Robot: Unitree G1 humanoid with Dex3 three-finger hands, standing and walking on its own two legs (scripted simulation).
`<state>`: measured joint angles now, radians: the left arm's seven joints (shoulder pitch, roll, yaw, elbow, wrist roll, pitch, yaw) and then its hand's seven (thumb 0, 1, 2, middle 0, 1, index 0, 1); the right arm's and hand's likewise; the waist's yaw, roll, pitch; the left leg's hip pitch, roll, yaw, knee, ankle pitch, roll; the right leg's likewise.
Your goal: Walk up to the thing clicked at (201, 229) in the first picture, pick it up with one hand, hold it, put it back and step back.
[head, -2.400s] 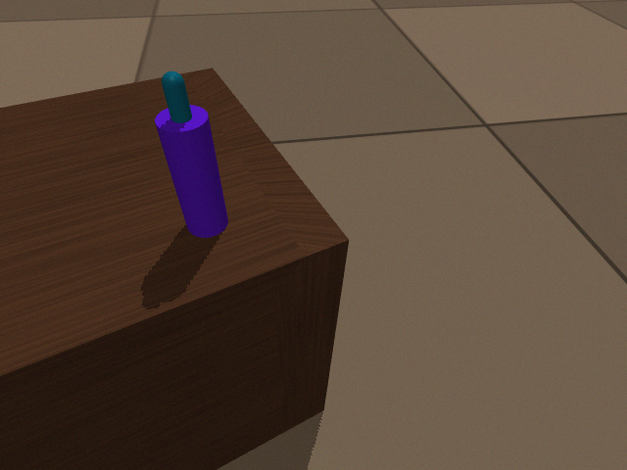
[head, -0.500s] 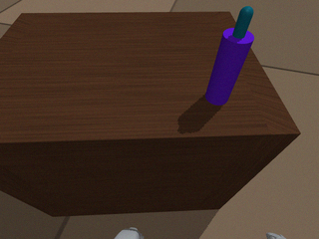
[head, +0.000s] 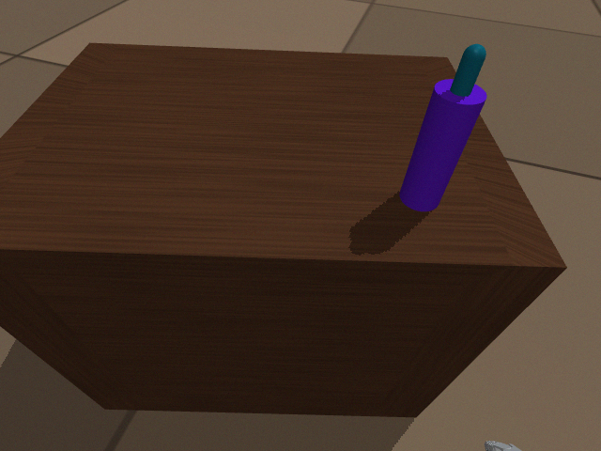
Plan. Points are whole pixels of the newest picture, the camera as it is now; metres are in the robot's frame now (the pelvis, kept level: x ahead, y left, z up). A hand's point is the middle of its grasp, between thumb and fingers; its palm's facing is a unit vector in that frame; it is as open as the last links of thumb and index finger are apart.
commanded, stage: walk up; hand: right
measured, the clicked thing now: (443, 134) +0.52 -0.20 +0.17
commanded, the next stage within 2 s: stand in 0.98 s
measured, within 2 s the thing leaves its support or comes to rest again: neither
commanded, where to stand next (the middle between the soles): +0.07 -0.02 m, yaw -2 degrees
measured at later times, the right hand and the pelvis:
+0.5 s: hand out of the picture +0.09 -0.26 -0.13, palm faces -0.03 +0.94 -0.35, open 7.4 cm; pelvis +0.01 -0.01 +0.02, yaw +1 degrees
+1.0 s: hand out of the picture +0.11 -0.26 -0.13, palm faces -0.05 +0.94 -0.33, open 7.4 cm; pelvis +0.02 -0.01 +0.02, yaw +2 degrees
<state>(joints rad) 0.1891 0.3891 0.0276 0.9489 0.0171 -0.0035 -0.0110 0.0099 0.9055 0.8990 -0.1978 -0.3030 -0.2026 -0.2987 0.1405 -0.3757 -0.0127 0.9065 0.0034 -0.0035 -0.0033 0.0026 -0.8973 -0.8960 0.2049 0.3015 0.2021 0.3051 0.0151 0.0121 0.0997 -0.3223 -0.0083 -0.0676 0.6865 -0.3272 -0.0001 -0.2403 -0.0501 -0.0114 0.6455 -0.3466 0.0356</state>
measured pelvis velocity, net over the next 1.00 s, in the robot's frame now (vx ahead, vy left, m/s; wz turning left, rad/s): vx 0.02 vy -0.01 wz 0.03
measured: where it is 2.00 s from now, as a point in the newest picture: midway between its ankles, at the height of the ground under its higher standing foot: outside the picture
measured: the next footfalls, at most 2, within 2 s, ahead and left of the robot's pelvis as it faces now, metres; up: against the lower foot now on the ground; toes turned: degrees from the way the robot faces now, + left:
none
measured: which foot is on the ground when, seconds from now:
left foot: down 0.00-1.00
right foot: down 0.00-1.00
